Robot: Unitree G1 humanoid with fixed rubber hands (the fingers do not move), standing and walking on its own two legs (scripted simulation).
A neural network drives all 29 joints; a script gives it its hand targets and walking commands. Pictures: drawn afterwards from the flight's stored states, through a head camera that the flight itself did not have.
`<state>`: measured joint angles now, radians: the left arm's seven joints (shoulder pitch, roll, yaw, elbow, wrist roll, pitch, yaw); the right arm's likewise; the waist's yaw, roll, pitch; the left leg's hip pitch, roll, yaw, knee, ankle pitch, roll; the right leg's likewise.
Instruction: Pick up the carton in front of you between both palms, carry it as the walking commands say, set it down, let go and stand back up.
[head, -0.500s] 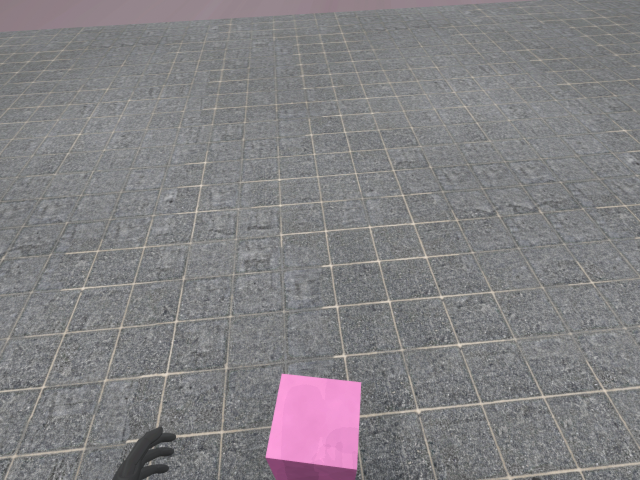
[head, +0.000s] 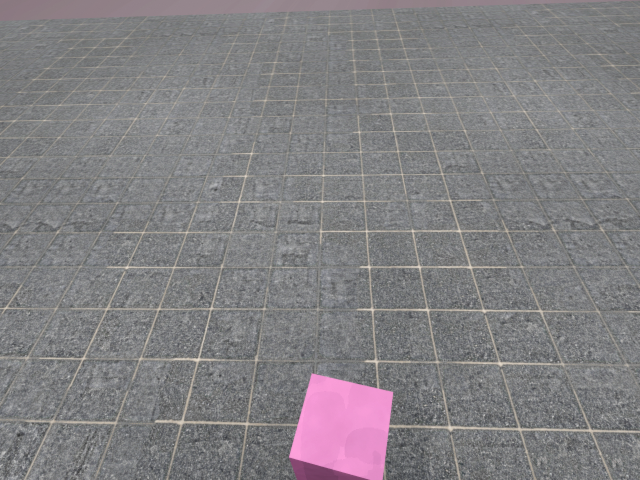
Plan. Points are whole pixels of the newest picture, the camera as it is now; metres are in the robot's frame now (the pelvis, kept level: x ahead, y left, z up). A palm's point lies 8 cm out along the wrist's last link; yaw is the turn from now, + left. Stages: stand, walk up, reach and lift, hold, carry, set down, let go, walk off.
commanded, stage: stand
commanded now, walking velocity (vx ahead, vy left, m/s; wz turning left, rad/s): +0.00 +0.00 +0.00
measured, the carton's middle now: (343, 439) +0.36 +0.01 -0.62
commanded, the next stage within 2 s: none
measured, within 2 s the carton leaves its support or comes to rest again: neither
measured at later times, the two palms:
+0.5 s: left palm out of the picture +0.00 +0.26 -0.10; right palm out of the picture +0.08 -0.26 -0.10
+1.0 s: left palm out of the picture -0.05 +0.24 -0.11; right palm out of the picture +0.07 -0.26 -0.11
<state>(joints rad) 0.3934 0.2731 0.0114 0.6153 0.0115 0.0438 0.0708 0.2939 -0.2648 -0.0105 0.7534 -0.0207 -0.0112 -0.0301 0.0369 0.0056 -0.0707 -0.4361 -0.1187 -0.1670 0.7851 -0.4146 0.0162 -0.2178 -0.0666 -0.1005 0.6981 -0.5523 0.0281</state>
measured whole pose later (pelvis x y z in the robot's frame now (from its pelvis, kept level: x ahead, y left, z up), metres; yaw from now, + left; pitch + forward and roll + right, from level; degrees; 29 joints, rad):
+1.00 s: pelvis -0.02 -0.02 +0.01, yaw +6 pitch +1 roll +0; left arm 0.43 0.25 0.00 0.80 0.02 0.05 0.05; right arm 0.29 -0.24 0.00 0.84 -0.01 0.02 -0.04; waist 0.03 0.00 0.00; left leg -0.38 -0.08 -0.14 0.71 -0.34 0.01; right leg -0.11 -0.05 -0.19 0.60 -0.50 0.00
